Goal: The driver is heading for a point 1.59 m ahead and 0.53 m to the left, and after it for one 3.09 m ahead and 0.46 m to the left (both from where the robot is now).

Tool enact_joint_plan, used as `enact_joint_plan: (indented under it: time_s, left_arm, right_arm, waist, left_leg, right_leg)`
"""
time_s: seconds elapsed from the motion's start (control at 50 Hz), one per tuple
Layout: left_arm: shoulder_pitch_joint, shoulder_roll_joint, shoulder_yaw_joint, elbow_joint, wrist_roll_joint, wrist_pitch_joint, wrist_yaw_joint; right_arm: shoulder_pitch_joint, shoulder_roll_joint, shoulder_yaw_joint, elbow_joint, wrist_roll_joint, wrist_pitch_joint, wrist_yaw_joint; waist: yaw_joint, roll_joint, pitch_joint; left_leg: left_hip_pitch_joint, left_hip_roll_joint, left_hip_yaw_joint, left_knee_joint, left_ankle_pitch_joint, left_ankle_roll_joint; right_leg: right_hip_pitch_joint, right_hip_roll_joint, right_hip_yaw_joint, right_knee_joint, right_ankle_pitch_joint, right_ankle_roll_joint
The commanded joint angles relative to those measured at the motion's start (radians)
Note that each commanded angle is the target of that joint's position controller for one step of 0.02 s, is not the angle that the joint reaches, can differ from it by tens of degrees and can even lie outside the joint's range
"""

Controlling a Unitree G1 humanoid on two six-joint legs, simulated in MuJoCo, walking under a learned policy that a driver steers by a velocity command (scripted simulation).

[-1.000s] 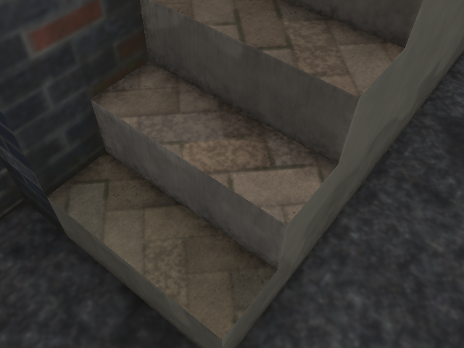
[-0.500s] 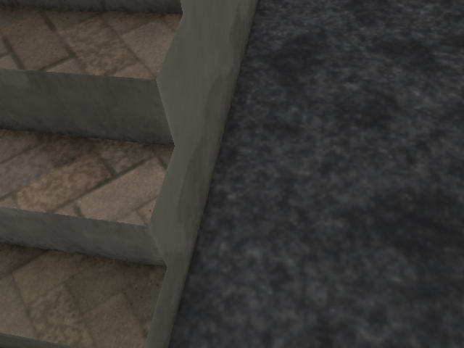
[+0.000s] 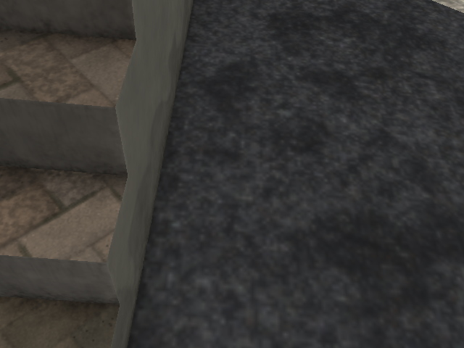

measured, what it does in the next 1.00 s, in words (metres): walks ahead, turning left: right foot, then left foot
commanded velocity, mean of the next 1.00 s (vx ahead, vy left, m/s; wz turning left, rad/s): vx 0.56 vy -0.44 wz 0.65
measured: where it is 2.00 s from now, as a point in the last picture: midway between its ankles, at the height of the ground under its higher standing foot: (337, 265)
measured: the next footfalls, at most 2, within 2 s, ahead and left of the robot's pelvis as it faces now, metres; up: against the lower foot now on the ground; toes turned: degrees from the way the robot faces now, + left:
right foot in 0.36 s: +0.16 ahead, -0.25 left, +0.00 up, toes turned +7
left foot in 0.70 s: +0.32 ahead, -0.11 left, +0.00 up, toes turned +35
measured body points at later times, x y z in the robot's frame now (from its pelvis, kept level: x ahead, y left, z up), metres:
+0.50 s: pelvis +0.13 -0.14 -0.01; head +0.18 -0.13 +0.44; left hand +0.18 +0.12 -0.13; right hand +0.25 -0.44 -0.13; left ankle +0.08 -0.03 -0.68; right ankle +0.12 -0.26 -0.75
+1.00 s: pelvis +0.39 -0.22 -0.01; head +0.43 -0.15 +0.44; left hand +0.37 +0.06 -0.14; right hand +0.63 -0.44 -0.10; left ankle +0.29 -0.13 -0.75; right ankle +0.63 -0.30 -0.68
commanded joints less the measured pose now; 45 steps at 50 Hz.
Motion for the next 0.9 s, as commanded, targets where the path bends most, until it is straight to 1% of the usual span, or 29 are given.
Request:
enact_joint_plan:
  time_s: [0.02, 0.04, 0.06, 0.08, 0.12, 0.14, 0.22, 0.3, 0.34, 0.36, 0.38, 0.4, 0.42, 0.46, 0.5, 0.54, 0.58, 0.6, 0.64, 0.66, 0.68, 0.7, 0.72, 0.74, 0.76, 0.78, 0.8, 0.84, 0.9]
  left_arm:
    - [-0.149, 0.084, 0.015, -0.136, 0.037, 0.01, -0.073]
    - [-0.227, 0.069, 0.013, -0.17, 0.031, 0.014, -0.098]
    - [-0.204, 0.044, 0.004, -0.166, 0.035, 0.009, -0.12]
    - [-0.17, 0.039, 0.001, -0.153, 0.053, -0.003, -0.131]
    - [-0.131, 0.049, 0.002, -0.139, 0.086, -0.037, -0.125]
    - [-0.141, 0.039, 0.0, -0.151, 0.087, -0.044, -0.122]
    - [-0.225, 0.0, -0.017, -0.206, 0.049, -0.046, -0.12]
    - [-0.144, -0.015, -0.009, -0.218, 0.022, -0.054, -0.108]
    - [0.014, 0.017, 0.017, -0.186, 0.019, -0.051, -0.087]
    - [0.149, 0.059, 0.038, -0.144, 0.026, -0.062, -0.077]
    - [0.229, 0.142, 0.055, -0.154, 0.054, -0.073, -0.084]
    - [0.227, 0.171, 0.07, -0.163, 0.053, -0.074, -0.085]
    - [0.193, 0.103, 0.053, -0.167, 0.039, -0.076, -0.088]
    - [0.103, 0.01, 0.027, -0.182, 0.043, -0.077, -0.08]
    - [0.051, -0.025, 0.013, -0.188, 0.049, -0.081, -0.069]
    - [0.029, -0.047, 0.005, -0.191, 0.05, -0.087, -0.07]
    - [0.005, -0.058, 0.0, -0.192, 0.052, -0.083, -0.063]
    - [-0.014, -0.049, 0.0, -0.192, 0.054, -0.081, -0.057]
    - [-0.023, 0.002, 0.011, -0.189, 0.055, -0.079, -0.04]
    - [-0.029, 0.028, 0.018, -0.195, 0.045, -0.077, -0.034]
    - [-0.057, 0.058, 0.023, -0.206, 0.03, -0.076, -0.034]
    - [-0.041, -0.03, -0.002, -0.218, 0.052, -0.082, -0.048]
    - [0.114, -0.018, 0.005, -0.28, 0.041, -0.079, -0.068]
    - [0.07, 0.08, 0.029, -0.276, 0.06, -0.063, -0.086]
    - [0.013, 0.105, 0.041, -0.281, 0.063, -0.054, -0.087]
    - [0.004, 0.105, 0.039, -0.277, 0.067, -0.05, -0.076]
    - [0.027, 0.077, 0.031, -0.277, 0.062, -0.04, -0.065]
    - [0.061, 0.017, 0.006, -0.276, 0.061, -0.006, -0.07]
    - [0.036, -0.026, -0.009, -0.279, 0.035, 0.001, -0.093]
  right_arm:
    - [0.249, -0.366, -0.144, 0.068, 0.048, 0.018, -0.045]
    - [0.232, -0.369, -0.151, 0.073, 0.048, 0.018, -0.045]
    - [0.185, -0.334, -0.152, 0.061, 0.035, 0.008, -0.037]
    - [0.169, -0.295, -0.149, 0.056, 0.027, -0.011, -0.029]
    - [0.185, -0.234, -0.142, 0.065, 0.019, -0.039, -0.016]
    - [0.198, -0.229, -0.145, 0.067, 0.017, -0.044, -0.011]
    - [0.239, -0.29, -0.186, 0.057, -0.001, -0.028, -0.011]
    - [0.138, -0.316, -0.208, -0.006, 0.007, -0.013, -0.025]
    - [0.113, -0.268, -0.198, -0.033, 0.003, -0.008, -0.03]
    - [0.14, -0.216, -0.184, -0.035, 0.001, -0.009, -0.028]
    - [0.179, -0.117, -0.158, -0.059, 0.001, -0.008, -0.027]
    - [0.087, -0.112, -0.148, -0.085, -0.006, 0.003, -0.047]
    - [0.035, -0.154, -0.154, -0.08, -0.025, 0.013, -0.049]
    - [0.058, -0.193, -0.17, -0.046, -0.04, 0.026, -0.019]
    - [0.064, -0.175, -0.166, -0.037, -0.039, 0.043, 0.011]
    - [0.01, -0.149, -0.154, -0.065, -0.032, 0.053, 0.021]
    - [-0.022, -0.134, -0.141, -0.09, -0.025, 0.054, 0.028]
    - [0.008, -0.13, -0.136, -0.089, -0.018, 0.054, 0.028]
    - [0.192, -0.151, -0.145, -0.049, -0.01, 0.057, 0.005]
    - [0.34, -0.177, -0.159, -0.015, -0.019, 0.06, -0.016]
    - [0.501, -0.188, -0.17, 0.018, -0.025, 0.061, -0.032]
    - [0.5, -0.225, -0.175, 0.023, -0.007, 0.083, -0.053]
    - [0.356, -0.399, -0.207, -0.108, 0.008, 0.088, -0.065]
    - [0.247, -0.362, -0.197, -0.135, 0.011, 0.09, -0.072]
    - [0.173, -0.307, -0.177, -0.152, -0.007, 0.08, -0.063]
    - [0.124, -0.27, -0.163, -0.159, -0.017, 0.061, -0.053]
    - [0.109, -0.272, -0.162, -0.16, -0.02, 0.038, -0.045]
    - [0.112, -0.29, -0.165, -0.145, -0.022, 0.009, -0.023]
    - [0.124, -0.294, -0.171, -0.146, -0.021, 0.011, -0.008]
  waist:
    - [-0.073, 0.114, -0.114]
    - [-0.063, 0.096, -0.033]
    - [-0.034, 0.107, -0.014]
    - [-0.014, 0.115, -0.03]
    - [-0.011, 0.148, -0.073]
    - [-0.015, 0.164, -0.064]
    - [-0.055, 0.276, 0.039]
    - [0.013, 0.298, 0.037]
    - [0.091, 0.209, 0.001]
    - [0.138, 0.089, -0.085]
    - [0.156, -0.168, -0.213]
    - [0.203, -0.283, -0.153]
    - [0.177, -0.211, -0.078]
    - [0.103, -0.107, -0.047]
    - [0.063, -0.107, -0.014]
    - [0.054, -0.096, 0.03]
    - [0.039, -0.074, 0.043]
    - [0.011, -0.076, 0.028]
    - [-0.078, -0.094, -0.072]
    - [-0.146, -0.066, -0.144]
    - [-0.262, 0.032, -0.203]
    - [-0.217, 0.181, -0.161]
    - [-0.101, 0.31, -0.307]
    - [-0.075, 0.135, -0.174]
    - [-0.026, 0.033, 0.009]
    - [0.003, -0.035, 0.067]
    - [0.021, -0.003, 0.067]
    - [0.029, 0.067, 0.015]
    - [0.002, 0.147, -0.054]
  left_leg:
    - [0.268, 0.419, -0.571, -0.195, -0.585, 0.107]
    - [0.26, 0.462, -0.675, -0.239, -0.708, 0.046]
    - [0.223, 0.432, -0.609, -0.221, -0.63, 0.013]
    - [0.213, 0.379, -0.526, -0.197, -0.528, 0.014]
    - [0.153, 0.28, -0.411, -0.19, -0.403, 0.038]
    - [0.105, 0.257, -0.396, -0.195, -0.396, 0.05]
    - [-0.048, 0.239, -0.357, -0.238, -0.358, 0.086]
    - [-0.286, 0.23, -0.319, -0.269, -0.305, 0.08]
    - [-0.379, 0.19, -0.287, -0.151, -0.312, 0.065]
    - [-0.428, 0.098, -0.207, 0.084, -0.393, 0.054]
    - [-0.534, 0.011, -0.068, 0.422, -0.531, 0.052]
    - [-0.688, -0.01, 0.051, 0.589, -0.466, 0.037]
    - [-0.684, 0.057, 0.059, 0.677, -0.399, 0.049]
    - [-0.597, 0.092, 0.08, 0.701, -0.307, 0.047]
    - [-0.553, 0.101, 0.124, 0.728, -0.242, 0.033]
    - [-0.541, 0.103, 0.147, 0.644, -0.207, 0.022]
    - [-0.428, 0.096, 0.179, 0.496, -0.169, 0.03]
    - [-0.309, 0.082, 0.196, 0.422, -0.154, 0.044]
    - [-0.014, 0.022, 0.22, 0.377, -0.104, 0.068]
    - [0.157, 0.002, 0.208, 0.349, -0.078, 0.083]
    - [0.422, 0.052, 0.112, 0.206, 0.017, 0.106]
    - [0.578, 0.222, -0.141, 0.142, -0.127, 0.106]
    - [0.503, 0.536, -0.897, -0.159, -0.526, 0.299]
    - [0.287, 0.522, -0.987, -0.311, -0.687, 0.322]
    - [0.101, 0.479, -0.845, -0.283, -0.626, 0.303]
    - [0.016, 0.416, -0.666, -0.227, -0.387, 0.269]
    - [-0.011, 0.348, -0.516, -0.176, -0.099, 0.232]
    - [-0.028, 0.236, -0.305, -0.075, 0.328, 0.174]
    - [-0.031, 0.131, -0.168, 0.012, 0.466, 0.117]
  right_leg:
    - [-0.347, -0.062, -0.045, 0.206, 0.111, -0.037]
    - [-0.525, -0.081, 0.067, 0.299, 0.187, -0.035]
    - [-0.571, -0.08, 0.106, 0.333, 0.265, -0.04]
    - [-0.56, -0.097, 0.091, 0.333, 0.315, -0.038]
    - [-0.452, -0.117, -0.015, 0.31, 0.338, -0.022]
    - [-0.416, -0.111, -0.039, 0.278, 0.321, -0.012]
    - [-0.293, -0.097, -0.105, 0.007, 0.165, 0.019]
    - [0.098, -0.101, -0.156, -0.196, 0.255, -0.054]
    - [0.35, -0.124, -0.187, -0.336, 0.293, -0.098]
    - [0.525, -0.14, -0.172, -0.385, 0.192, -0.108]
    - [0.67, -0.314, 0.017, -0.417, -0.118, -0.11]
    - [0.551, -0.446, 0.217, -0.532, -0.239, -0.151]
    - [0.465, -0.409, 0.163, -0.564, -0.2, -0.155]
    - [0.367, -0.324, -0.01, -0.527, -0.008, -0.154]
    - [0.279, -0.283, -0.122, -0.521, 0.144, -0.177]
    - [0.219, -0.284, -0.179, -0.538, 0.231, -0.195]
    - [0.148, -0.27, -0.265, -0.526, 0.392, -0.18]
    - [0.096, -0.262, -0.318, -0.482, 0.583, -0.159]
    - [0.005, -0.259, -0.386, -0.26, 1.049, -0.106]
    - [-0.062, -0.246, -0.405, -0.09, 1.126, -0.077]
    - [-0.259, -0.203, -0.421, 0.198, 0.779, -0.062]
    - [-0.56, -0.121, -0.348, 0.463, -0.099, -0.063]
    - [-0.63, -0.086, -0.126, 0.703, -0.135, -0.014]
    - [-0.611, -0.116, -0.024, 0.757, 0.021, 0.0]
    - [-0.622, -0.123, -0.041, 0.755, 0.11, 0.017]
    - [-0.588, -0.143, -0.065, 0.695, 0.176, 0.023]
    - [-0.534, -0.156, -0.071, 0.625, 0.208, 0.025]
    - [-0.427, -0.154, -0.094, 0.507, 0.219, 0.017]
    - [-0.35, -0.12, -0.144, 0.326, 0.269, 0.014]
Keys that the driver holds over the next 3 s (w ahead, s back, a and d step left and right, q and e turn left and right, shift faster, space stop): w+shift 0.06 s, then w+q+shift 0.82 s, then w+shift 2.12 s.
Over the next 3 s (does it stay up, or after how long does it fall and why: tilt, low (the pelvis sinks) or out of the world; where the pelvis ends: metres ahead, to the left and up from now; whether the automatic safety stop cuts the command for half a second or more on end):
stays up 1.07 -0.46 -0.01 its command is cut before an obstacle from the start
